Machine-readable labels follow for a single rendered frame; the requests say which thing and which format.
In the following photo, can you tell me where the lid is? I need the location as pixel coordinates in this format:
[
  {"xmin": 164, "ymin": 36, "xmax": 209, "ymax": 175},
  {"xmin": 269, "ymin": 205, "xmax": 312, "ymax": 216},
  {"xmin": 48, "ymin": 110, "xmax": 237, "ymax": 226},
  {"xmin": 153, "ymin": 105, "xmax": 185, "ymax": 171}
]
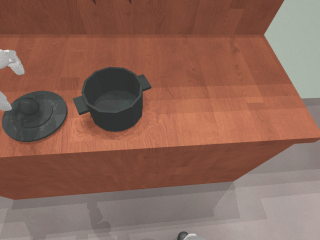
[{"xmin": 1, "ymin": 90, "xmax": 68, "ymax": 142}]

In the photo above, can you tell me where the pot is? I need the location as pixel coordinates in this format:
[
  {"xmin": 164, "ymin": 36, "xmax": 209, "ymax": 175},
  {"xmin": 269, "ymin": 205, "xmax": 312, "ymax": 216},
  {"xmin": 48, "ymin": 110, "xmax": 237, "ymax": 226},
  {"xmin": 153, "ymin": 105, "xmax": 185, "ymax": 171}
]
[{"xmin": 73, "ymin": 67, "xmax": 152, "ymax": 132}]

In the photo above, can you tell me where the knob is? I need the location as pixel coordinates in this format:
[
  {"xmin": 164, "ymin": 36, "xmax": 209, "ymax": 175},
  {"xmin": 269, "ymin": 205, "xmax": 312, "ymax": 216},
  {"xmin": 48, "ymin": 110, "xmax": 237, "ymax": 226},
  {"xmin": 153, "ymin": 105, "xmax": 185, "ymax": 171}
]
[{"xmin": 17, "ymin": 97, "xmax": 40, "ymax": 116}]

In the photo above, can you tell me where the table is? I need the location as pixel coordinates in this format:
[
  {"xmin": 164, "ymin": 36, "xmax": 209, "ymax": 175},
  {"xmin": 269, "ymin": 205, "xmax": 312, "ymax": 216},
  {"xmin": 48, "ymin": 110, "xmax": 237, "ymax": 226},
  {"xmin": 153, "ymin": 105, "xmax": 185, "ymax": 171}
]
[{"xmin": 0, "ymin": 0, "xmax": 320, "ymax": 200}]

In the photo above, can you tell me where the robot left hand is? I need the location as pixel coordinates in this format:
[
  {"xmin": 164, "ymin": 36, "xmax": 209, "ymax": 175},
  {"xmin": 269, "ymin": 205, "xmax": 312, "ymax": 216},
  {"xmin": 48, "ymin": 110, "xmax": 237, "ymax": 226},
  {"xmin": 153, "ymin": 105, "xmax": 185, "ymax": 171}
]
[{"xmin": 0, "ymin": 49, "xmax": 25, "ymax": 111}]

